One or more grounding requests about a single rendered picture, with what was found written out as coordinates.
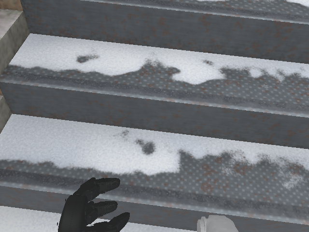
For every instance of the right robot thigh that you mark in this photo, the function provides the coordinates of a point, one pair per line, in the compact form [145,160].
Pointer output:
[215,223]

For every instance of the robot left hand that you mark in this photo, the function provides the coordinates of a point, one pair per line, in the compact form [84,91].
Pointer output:
[78,213]

